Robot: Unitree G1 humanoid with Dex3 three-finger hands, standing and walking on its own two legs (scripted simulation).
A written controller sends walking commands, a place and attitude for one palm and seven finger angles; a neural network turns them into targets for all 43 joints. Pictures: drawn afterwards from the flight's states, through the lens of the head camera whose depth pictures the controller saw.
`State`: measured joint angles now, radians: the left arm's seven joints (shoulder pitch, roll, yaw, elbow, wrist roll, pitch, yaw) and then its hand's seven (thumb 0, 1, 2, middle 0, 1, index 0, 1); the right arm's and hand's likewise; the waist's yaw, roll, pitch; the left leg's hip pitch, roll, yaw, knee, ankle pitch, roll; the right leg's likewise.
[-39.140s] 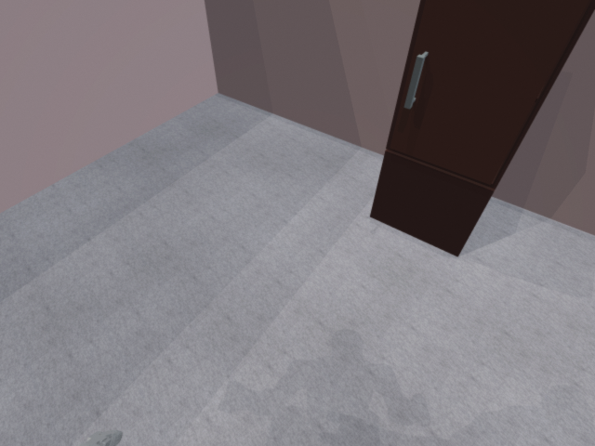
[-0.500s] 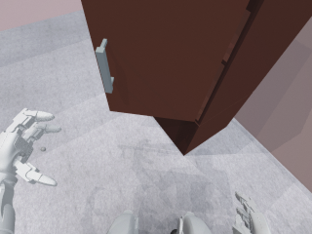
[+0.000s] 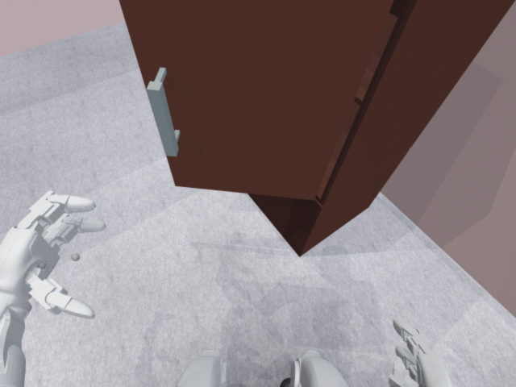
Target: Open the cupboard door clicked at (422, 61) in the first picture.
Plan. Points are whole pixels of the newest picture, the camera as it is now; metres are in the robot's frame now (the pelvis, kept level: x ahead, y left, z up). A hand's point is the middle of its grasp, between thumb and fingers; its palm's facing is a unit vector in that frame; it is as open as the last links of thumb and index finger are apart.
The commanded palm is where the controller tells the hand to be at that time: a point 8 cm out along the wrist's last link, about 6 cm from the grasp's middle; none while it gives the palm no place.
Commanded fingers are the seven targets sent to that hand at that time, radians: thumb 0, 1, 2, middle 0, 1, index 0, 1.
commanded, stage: move the hooked fingers beside the handle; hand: left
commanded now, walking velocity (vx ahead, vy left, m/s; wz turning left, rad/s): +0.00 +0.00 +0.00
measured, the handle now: (167, 115) +0.58 +0.21 +0.03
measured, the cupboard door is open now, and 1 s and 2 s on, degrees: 49 49 49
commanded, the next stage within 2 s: none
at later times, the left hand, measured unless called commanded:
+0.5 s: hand (85, 217) +0.34 +0.28 +0.04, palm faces -0.06 -1.00 -0.04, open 14.0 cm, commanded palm +0.33 +0.32 +0.04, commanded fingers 0.00 -0.50 0.30 -0.30 -1.20 -0.30 -1.20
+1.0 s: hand (102, 174) +0.42 +0.27 +0.04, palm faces -0.05 -1.00 -0.03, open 14.0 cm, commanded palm +0.40 +0.32 +0.04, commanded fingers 0.00 -0.50 0.30 -0.30 -1.20 -0.30 -1.20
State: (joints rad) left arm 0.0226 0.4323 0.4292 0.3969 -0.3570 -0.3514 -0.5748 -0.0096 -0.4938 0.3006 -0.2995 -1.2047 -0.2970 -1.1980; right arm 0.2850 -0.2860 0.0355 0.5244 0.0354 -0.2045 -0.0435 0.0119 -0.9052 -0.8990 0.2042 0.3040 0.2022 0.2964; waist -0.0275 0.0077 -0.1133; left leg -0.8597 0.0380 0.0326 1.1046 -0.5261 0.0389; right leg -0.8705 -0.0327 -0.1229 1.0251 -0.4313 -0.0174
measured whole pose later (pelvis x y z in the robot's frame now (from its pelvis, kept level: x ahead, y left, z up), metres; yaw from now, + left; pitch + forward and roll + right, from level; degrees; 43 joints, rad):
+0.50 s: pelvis +0.00 +0.00 -0.01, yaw +0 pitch +18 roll -3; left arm -0.23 0.50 0.47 0.61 -0.33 -0.33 -0.61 -0.01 -0.49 0.30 -0.30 -1.20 -0.30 -1.20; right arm 0.29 -0.29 0.04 0.55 0.04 -0.18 -0.05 0.01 -0.91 -0.90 0.20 0.30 0.20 0.30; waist -0.05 0.00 -0.12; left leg -0.93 0.05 0.03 1.14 -0.54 0.03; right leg -0.94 -0.03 -0.12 1.06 -0.44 -0.02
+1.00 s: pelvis +0.00 +0.01 -0.01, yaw -2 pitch +21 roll -3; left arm -0.53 0.57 0.51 0.89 -0.23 -0.38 -0.56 -0.01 -0.49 0.30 -0.30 -1.20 -0.30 -1.20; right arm 0.34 -0.29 0.04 0.58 0.02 -0.08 -0.03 0.01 -0.91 -0.90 0.20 0.30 0.20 0.30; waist -0.10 0.00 -0.12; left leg -0.99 0.05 0.05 1.15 -0.54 0.05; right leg -1.01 -0.02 -0.10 1.06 -0.42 -0.01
